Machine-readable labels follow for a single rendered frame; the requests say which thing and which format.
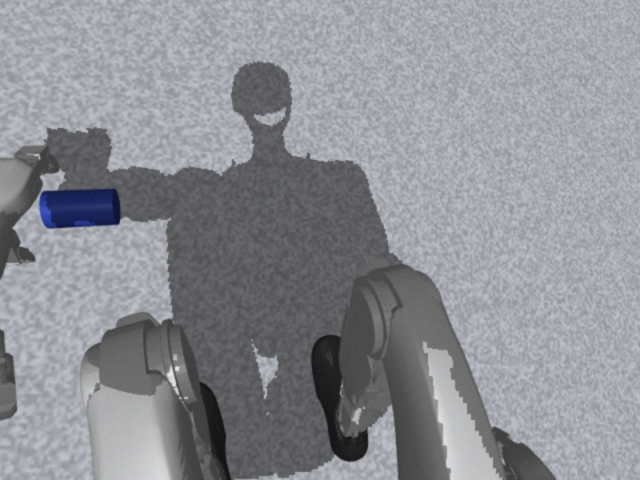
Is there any left robot foot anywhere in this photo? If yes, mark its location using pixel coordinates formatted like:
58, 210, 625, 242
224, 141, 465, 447
200, 382, 231, 480

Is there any right robot foot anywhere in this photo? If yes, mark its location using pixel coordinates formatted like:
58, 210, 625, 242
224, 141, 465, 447
311, 335, 368, 462

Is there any left robot arm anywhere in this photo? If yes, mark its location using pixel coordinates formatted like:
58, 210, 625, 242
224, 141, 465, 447
0, 219, 17, 420

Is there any right robot hand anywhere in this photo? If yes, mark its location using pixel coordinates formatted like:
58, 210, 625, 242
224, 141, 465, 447
492, 427, 556, 480

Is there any left robot hand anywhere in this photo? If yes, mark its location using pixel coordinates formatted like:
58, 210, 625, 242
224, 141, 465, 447
0, 145, 60, 266

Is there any can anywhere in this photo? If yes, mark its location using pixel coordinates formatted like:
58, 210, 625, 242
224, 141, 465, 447
39, 189, 121, 229

